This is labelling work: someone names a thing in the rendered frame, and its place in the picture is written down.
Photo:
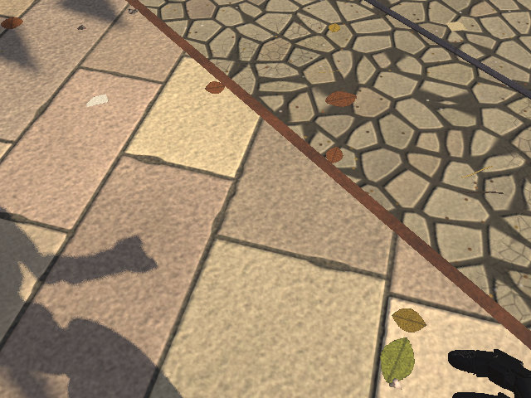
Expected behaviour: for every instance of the robot right hand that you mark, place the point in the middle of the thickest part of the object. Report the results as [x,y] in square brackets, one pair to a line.
[501,368]

